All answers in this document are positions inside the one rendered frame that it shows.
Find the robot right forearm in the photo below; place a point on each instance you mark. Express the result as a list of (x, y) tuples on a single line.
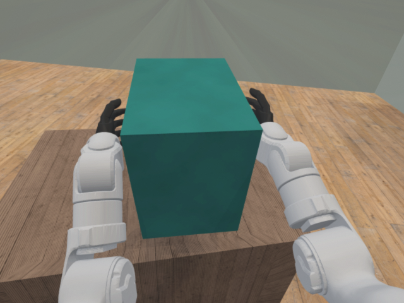
[(308, 205)]

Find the robot left forearm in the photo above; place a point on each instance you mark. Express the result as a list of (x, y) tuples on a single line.
[(97, 199)]

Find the pedestal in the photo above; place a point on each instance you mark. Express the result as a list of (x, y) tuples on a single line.
[(252, 265)]

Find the right robot upper arm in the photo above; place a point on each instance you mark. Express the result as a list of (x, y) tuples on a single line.
[(335, 264)]

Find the robot left hand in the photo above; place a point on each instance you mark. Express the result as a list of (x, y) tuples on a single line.
[(107, 123)]

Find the carton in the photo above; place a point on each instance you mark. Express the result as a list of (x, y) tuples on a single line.
[(190, 140)]

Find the robot right hand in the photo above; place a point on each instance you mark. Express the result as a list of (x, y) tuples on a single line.
[(261, 105)]

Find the left robot upper arm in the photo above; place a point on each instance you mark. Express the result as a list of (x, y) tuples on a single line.
[(99, 280)]

